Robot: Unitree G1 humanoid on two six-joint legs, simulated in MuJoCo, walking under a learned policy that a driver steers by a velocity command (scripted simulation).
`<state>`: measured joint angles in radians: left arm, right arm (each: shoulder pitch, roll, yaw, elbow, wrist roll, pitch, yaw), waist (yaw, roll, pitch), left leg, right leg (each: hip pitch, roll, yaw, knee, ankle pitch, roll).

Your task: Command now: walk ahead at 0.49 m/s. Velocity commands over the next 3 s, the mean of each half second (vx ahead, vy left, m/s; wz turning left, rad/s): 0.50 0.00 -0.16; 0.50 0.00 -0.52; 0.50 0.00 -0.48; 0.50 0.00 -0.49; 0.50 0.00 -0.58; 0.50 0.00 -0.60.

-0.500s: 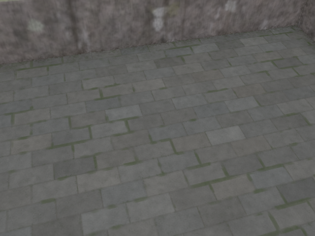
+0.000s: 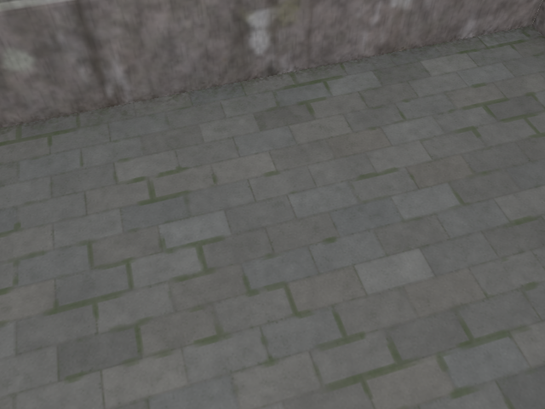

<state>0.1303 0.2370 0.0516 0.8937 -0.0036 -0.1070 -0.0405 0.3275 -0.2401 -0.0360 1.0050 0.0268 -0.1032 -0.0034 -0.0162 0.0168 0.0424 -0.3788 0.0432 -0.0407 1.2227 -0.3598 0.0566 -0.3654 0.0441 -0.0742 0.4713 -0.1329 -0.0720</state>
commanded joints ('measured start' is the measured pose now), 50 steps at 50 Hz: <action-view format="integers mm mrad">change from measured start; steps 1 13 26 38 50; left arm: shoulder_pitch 34 263 193 -4 276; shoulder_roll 68 145 131 50 348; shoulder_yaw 11 24 32 36 139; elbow -23 63 -14 -121 -125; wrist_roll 11 -11 -43 -18 -32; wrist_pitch -16 4 12 64 77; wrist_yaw -5 44 60 24 18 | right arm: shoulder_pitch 48 -360 -101 -87 -3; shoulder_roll -64 -51 -112 -152 -71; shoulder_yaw -27 -28 -46 -65 -40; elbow -52 -183 -143 -93 -167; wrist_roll -4 -16 -28 -39 -51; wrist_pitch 5 10 -21 -14 23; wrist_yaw -10 8 19 -17 -16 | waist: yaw -11 80 -42 -15 93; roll -69 -58 63 29 -266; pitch -90 38 -149 23 -245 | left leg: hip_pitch -179 -293 423 293 -229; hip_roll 110 63 305 220 15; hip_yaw -48 19 -343 153 265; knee -12 -599 -971 -1108 51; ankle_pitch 99 471 73 404 -74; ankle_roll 8 -51 107 98 -84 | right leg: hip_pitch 195 257 -377 -360 684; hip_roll -270 -235 -134 -177 -273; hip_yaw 325 178 192 128 539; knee -309 -359 815 367 19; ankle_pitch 51 93 -237 177 -86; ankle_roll -166 -136 9 38 -288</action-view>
